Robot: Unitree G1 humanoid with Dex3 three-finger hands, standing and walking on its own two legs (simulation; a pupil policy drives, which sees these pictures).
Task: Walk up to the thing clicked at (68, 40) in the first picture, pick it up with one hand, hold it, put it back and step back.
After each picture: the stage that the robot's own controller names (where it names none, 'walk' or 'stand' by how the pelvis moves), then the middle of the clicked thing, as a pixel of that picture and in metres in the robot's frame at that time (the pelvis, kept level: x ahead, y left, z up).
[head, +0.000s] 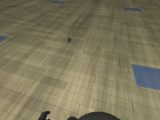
stand; (69, 40) +1.83 +0.57 -0.72
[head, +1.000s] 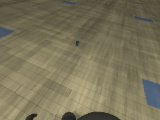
walk; (77, 43) +1.74 +0.27 -0.70
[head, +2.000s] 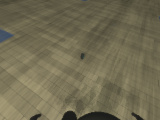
walk; (82, 56) +1.17 +0.14 -0.71
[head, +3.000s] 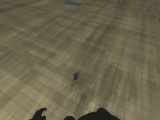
walk; (75, 76) +0.73 +0.18 -0.71
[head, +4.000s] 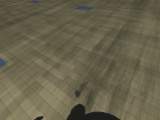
walk; (77, 94) +0.45 +0.23 -0.71
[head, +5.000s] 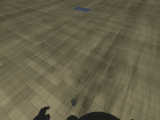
stand; (73, 102) +0.35 +0.19 -0.72
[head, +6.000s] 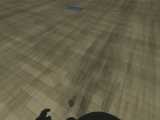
stand; (71, 103) +0.33 +0.21 -0.72
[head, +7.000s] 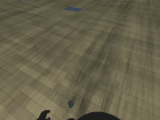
stand; (70, 104) +0.32 +0.22 -0.73
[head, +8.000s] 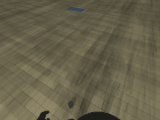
stand; (70, 104) +0.32 +0.21 -0.73
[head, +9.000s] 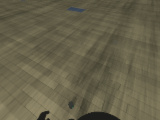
stand; (71, 105) +0.32 +0.21 -0.73
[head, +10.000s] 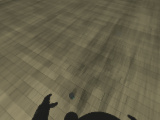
go down; (71, 96) +0.35 +0.20 -0.71
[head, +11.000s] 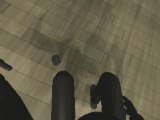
go down; (56, 60) +0.42 +0.23 -0.29
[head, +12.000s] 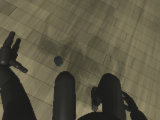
close in; (58, 61) +0.42 +0.23 -0.29
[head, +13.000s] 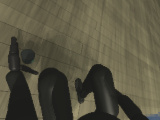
close in; (28, 57) +0.41 +0.26 -0.22
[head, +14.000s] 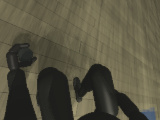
close; (25, 56) +0.40 +0.27 -0.23
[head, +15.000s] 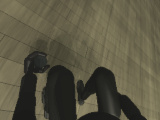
lift; (40, 62) +0.35 +0.24 -0.21
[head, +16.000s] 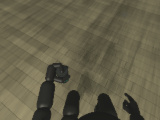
lift; (63, 74) +0.32 +0.18 +0.00
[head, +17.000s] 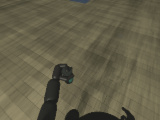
hold; (67, 75) +0.33 +0.16 +0.02
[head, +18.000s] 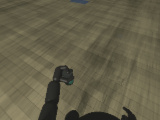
hold; (68, 77) +0.32 +0.16 +0.00
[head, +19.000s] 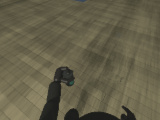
crouch; (68, 78) +0.33 +0.16 -0.02
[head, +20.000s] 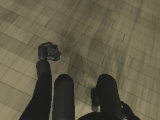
lower; (54, 53) +0.46 +0.22 -0.10
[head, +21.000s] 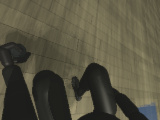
lower; (19, 54) +0.42 +0.27 -0.23
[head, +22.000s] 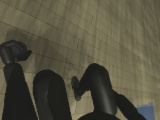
lower; (20, 52) +0.43 +0.27 -0.23
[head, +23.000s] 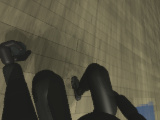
lower; (19, 52) +0.43 +0.27 -0.23
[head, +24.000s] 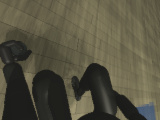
lower; (20, 52) +0.43 +0.27 -0.23
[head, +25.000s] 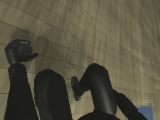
open; (24, 53) +0.42 +0.25 -0.24
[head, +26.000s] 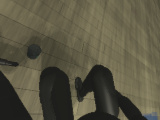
stand; (33, 52) +0.42 +0.25 -0.23
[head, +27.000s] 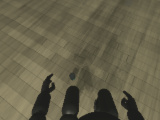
walk; (72, 76) +0.41 +0.18 -0.51
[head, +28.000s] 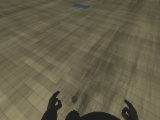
stand; (74, 99) +0.37 +0.16 -0.66
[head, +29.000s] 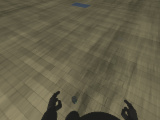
stand; (74, 100) +0.36 +0.17 -0.67
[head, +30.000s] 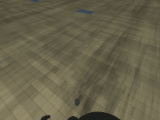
stand; (77, 102) +0.37 +0.15 -0.72
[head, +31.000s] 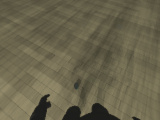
walk; (76, 86) +0.44 +0.13 -0.71
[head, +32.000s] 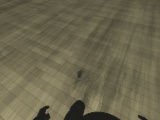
walk; (79, 74) +0.70 +0.19 -0.70
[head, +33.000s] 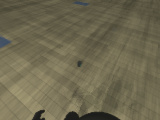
stand; (79, 64) +1.01 +0.19 -0.70
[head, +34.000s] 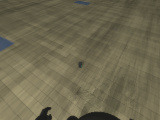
stand; (80, 64) +0.99 +0.18 -0.72
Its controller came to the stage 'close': yes
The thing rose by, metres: 0.71
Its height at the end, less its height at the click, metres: +0.00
